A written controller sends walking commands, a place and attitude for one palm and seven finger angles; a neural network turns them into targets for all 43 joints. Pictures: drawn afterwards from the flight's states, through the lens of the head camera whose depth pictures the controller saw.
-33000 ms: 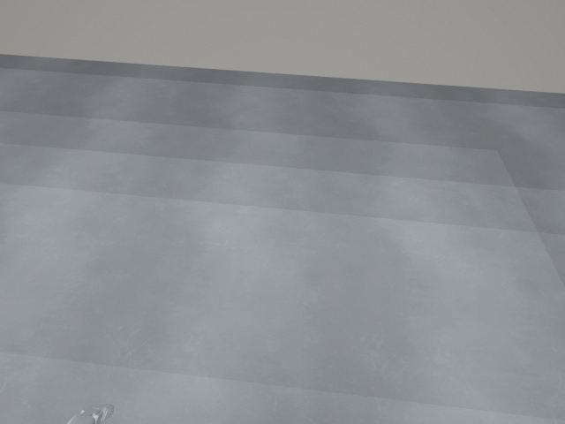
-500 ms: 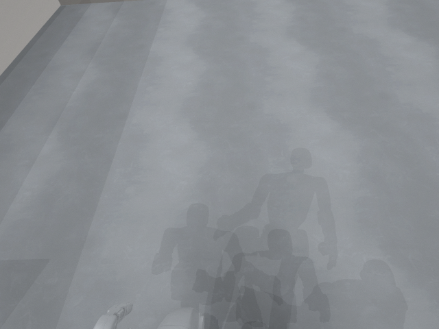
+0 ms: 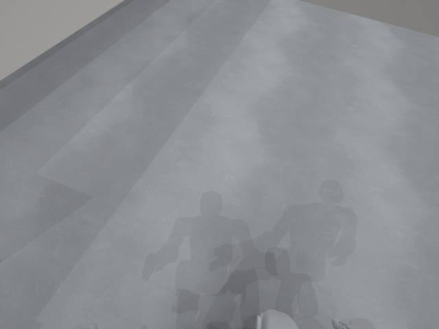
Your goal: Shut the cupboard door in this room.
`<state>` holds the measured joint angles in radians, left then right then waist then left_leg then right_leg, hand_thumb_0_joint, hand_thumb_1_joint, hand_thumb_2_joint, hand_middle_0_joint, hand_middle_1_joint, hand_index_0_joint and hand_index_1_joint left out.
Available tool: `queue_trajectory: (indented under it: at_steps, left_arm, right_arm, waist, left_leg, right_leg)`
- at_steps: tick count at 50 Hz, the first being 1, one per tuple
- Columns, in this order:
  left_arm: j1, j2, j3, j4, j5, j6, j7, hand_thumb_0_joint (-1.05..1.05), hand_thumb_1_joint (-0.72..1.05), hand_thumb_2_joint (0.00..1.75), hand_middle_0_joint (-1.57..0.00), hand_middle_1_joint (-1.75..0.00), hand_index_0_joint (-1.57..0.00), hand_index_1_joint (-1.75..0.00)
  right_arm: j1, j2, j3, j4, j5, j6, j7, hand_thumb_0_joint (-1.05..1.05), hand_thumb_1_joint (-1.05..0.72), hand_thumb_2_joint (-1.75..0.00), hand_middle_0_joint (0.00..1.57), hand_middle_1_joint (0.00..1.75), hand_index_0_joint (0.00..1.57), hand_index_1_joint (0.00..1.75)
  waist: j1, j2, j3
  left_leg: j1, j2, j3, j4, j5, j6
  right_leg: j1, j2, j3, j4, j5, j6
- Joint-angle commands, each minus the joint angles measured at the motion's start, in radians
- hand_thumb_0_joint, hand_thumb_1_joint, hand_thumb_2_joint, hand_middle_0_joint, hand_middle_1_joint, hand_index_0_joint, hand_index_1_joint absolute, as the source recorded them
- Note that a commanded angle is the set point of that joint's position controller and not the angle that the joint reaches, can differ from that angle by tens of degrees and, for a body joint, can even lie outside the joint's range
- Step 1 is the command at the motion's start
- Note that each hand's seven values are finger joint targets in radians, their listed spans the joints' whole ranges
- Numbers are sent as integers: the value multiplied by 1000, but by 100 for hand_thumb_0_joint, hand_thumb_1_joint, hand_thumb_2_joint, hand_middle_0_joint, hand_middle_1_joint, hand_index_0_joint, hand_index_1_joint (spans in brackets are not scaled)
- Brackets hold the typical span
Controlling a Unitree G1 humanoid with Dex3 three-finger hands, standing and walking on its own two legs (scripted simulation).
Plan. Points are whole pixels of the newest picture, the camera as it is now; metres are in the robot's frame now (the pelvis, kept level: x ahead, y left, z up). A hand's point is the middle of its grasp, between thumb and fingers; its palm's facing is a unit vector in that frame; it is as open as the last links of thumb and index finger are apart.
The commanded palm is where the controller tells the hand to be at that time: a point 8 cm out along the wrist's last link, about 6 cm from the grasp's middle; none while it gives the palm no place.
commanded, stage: walk to a spot facing it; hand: left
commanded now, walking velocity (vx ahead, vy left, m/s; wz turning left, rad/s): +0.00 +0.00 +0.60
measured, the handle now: out of the picture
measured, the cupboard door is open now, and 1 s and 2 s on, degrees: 92 92 92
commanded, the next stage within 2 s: none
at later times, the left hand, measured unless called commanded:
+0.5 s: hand out of the picture +0.05 +0.15 -0.14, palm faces +0.27 -0.92 -0.29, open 7.4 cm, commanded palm none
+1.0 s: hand out of the picture -0.04 +0.24 -0.17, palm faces +0.60 -0.77 -0.22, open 7.4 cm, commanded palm none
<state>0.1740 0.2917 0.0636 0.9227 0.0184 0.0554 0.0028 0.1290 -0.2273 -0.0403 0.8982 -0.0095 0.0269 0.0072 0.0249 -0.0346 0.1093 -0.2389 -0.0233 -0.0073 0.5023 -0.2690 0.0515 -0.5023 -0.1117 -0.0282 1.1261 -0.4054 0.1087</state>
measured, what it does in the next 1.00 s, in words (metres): walks ahead, turning left: right foot, then left foot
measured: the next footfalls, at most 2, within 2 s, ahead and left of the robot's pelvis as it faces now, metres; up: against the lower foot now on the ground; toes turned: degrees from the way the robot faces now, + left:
right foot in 0.28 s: +0.07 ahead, -0.15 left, +0.00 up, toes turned +8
left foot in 0.80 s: +0.03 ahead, +0.13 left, +0.00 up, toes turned +39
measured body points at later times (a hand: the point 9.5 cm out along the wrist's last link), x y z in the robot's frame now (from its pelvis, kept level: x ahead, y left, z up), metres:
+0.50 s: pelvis +0.02 -0.06 +0.00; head +0.07 -0.08 +0.45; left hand +0.04 +0.20 -0.12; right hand +0.13 -0.30 -0.16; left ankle -0.07 +0.08 -0.64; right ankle +0.03 -0.16 -0.74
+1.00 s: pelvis +0.08 +0.06 +0.00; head +0.09 +0.10 +0.45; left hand -0.07 +0.29 -0.15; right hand +0.30 -0.08 -0.13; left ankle +0.00 +0.10 -0.74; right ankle +0.18 -0.07 -0.65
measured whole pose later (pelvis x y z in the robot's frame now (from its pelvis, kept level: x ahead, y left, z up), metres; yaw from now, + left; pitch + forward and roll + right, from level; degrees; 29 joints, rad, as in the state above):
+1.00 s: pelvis +0.08 +0.06 +0.00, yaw +35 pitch +0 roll +0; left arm 0.27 0.27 0.06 1.01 0.03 0.01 -0.03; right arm 0.18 -0.20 -0.03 0.94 -0.01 -0.04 0.01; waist 0.05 -0.04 0.07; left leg -0.12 -0.02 0.08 0.43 -0.31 0.05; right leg -0.54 -0.17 -0.07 1.14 -0.29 0.09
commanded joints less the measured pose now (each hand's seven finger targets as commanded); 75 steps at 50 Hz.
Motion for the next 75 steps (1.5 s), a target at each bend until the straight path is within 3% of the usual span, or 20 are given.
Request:
queue_trajectory:
  at_steps: [1,8,12,14,15,19,33,36,38,40,41,47,58,62,63,64,65,67,71,75]
  left_arm:
    - [-26,71,18,-96,-5,-24,10,0,90,90,-20,-30,-20,-30]
    - [-87,46,8,-141,-15,-32,14,0,90,90,-20,-30,-20,-30]
    - [37,64,13,-122,-18,-53,18,0,90,90,-20,-30,-20,-30]
    - [95,198,40,-120,6,-73,32,0,90,90,-20,-30,-20,-30]
    - [93,190,38,-127,-3,-65,35,0,90,90,-20,-30,-20,-30]
    - [-48,78,10,-156,-2,-69,29,0,90,90,-20,-30,-20,-30]
    - [206,129,36,14,13,-104,6,0,90,90,-20,-30,-20,-30]
    - [197,146,42,33,15,-104,2,0,90,90,-20,-30,-20,-30]
    - [160,151,41,38,4,-102,-7,0,90,90,-20,-30,-20,-30]
    - [33,52,15,-67,-4,-106,-32,0,90,90,-20,-30,-20,-30]
    - [-50,65,17,-85,1,-99,-22,0,90,90,-20,-30,-20,-30]
    - [101,34,11,20,10,-76,-31,0,90,90,-20,-30,-20,-30]
    - [-152,-16,-12,-77,-3,-94,-37,0,90,90,-20,-30,-20,-30]
    - [130,22,8,0,1,-117,-27,0,90,90,-20,-30,-20,-30]
    - [296,89,26,54,12,-133,-19,0,90,90,-20,-30,-20,-30]
    - [402,197,53,90,19,-134,-4,0,90,90,-20,-30,-20,-30]
    - [329,197,52,76,-4,-128,-2,0,90,90,-20,-30,-20,-30]
    - [128,89,28,33,0,-125,1,0,90,90,-20,-30,-20,-30]
    - [77,-9,8,46,9,-139,7,0,90,90,-20,-30,-20,-30]
    - [128,-19,9,79,11,-152,9,0,90,90,-20,-30,-20,-30]
  right_arm:
    - [66,-212,-67,-52,-5,-17,-13,0,-90,-90,20,30,20,30]
    - [75,-216,-82,-54,-14,-4,-13,0,-90,-90,20,30,20,30]
    - [36,-196,-84,-67,-5,1,-11,0,-90,-90,20,30,20,30]
    - [71,-89,-68,-96,7,-6,0,0,-90,-90,20,30,20,30]
    - [59,-140,-83,-95,-2,8,-4,0,-90,-90,20,30,20,30]
    - [87,-116,-76,-25,-12,33,22,0,-90,-90,20,30,20,30]
    - [-145,-62,-30,-71,-10,-1,58,0,-90,-90,20,30,20,30]
    - [-104,-61,-25,-70,-10,-19,56,0,-90,-90,20,30,20,30]
    - [53,-109,-40,-33,-18,-31,44,0,-90,-90,20,30,20,30]
    - [304,-333,-96,20,-19,-45,17,0,-90,-90,20,30,20,30]
    - [315,-332,-94,56,-9,-45,6,0,-90,-90,20,30,20,30]
    - [115,-159,-40,11,-1,-87,-7,0,-90,-90,20,30,20,30]
    - [267,-114,-41,121,-8,-106,-24,0,-90,-90,20,30,20,30]
    - [242,-139,-50,147,-5,-101,-28,0,-90,-90,20,30,20,30]
    - [251,-117,-49,147,5,-103,-20,0,-90,-90,20,30,20,30]
    - [320,-34,-35,123,20,-106,-15,0,-90,-90,20,30,20,30]
    - [308,-46,-38,118,20,-91,-14,0,-90,-90,20,30,20,30]
    - [201,-25,-41,112,-3,-76,3,0,-90,-90,20,30,20,30]
    - [269,23,-38,149,-18,-36,11,0,-90,-90,20,30,20,30]
    - [199,36,-40,116,-18,-32,21,0,-90,-90,20,30,20,30]
  waist:
    - [-46,164,-151]
    - [-59,199,-146]
    - [2,161,-190]
    - [21,-254,-223]
    - [19,-189,-200]
    - [-53,-130,-97]
    - [56,-155,-77]
    - [29,-138,-100]
    - [-69,-55,-164]
    - [-199,362,-230]
    - [-200,251,-181]
    - [-30,160,-57]
    - [-72,148,14]
    - [70,96,-126]
    - [134,-4,-235]
    - [134,-272,-354]
    - [97,-219,-306]
    - [41,-92,-74]
    - [-42,-82,-83]
    - [-43,-77,-53]
  left_leg:
    - [160,244,-248,-139,539,116]
    - [85,221,-360,-97,512,119]
    - [-49,151,-373,20,429,55]
    - [-376,-72,-90,381,-287,-93]
    - [-331,-26,-108,563,-350,-92]
    - [-330,38,-64,775,-112,-115]
    - [-290,91,108,253,-136,-94]
    - [-145,74,154,110,-141,-69]
    - [183,24,196,-45,-41,-43]
    - [517,423,-443,-219,26,130]
    - [437,462,-454,-239,37,165]
    - [183,256,-102,-274,305,93]
    - [230,244,-92,-248,547,111]
    - [179,206,-76,79,760,64]
    - [25,139,-48,341,579,27]
    - [-249,-43,4,694,-152,-17]
    - [-269,6,-72,863,-266,2]
    - [-341,101,-69,898,-84,2]
    - [-280,133,-31,778,26,-40]
    - [-363,160,3,625,71,-67]
  right_leg:
    - [-59,7,24,-52,14,12]
    - [74,67,16,-304,-38,-10]
    - [354,84,-1,-675,182,-30]
    - [602,-349,391,-823,414,-191]
    - [445,-415,364,-827,446,-259]
    - [315,-207,85,-813,364,-204]
    - [513,-296,-88,-880,202,-199]
    - [479,-311,-140,-805,262,-181]
    - [311,-253,-247,-566,339,-122]
    - [-227,-31,-207,2,-186,-17]
    - [-282,-57,-73,80,-183,-35]
    - [-143,-61,-40,39,136,-15]
    - [-96,-7,-72,-401,254,-49]
    - [338,75,-113,-564,268,-103]
    - [607,-22,-8,-604,293,-136]
    - [802,-347,455,-710,358,-239]
    - [649,-421,548,-857,117,-277]
    - [343,-329,389,-927,-177,-229]
    - [191,-224,74,-939,-5,-178]
    - [251,-217,-18,-962,109,-198]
